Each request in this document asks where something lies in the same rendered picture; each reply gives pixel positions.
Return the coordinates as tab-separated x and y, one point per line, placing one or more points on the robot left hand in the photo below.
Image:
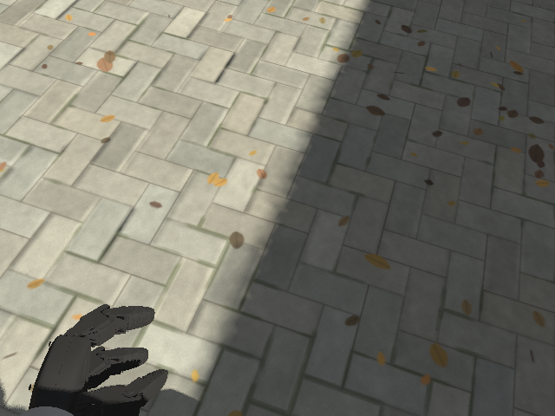
70	368

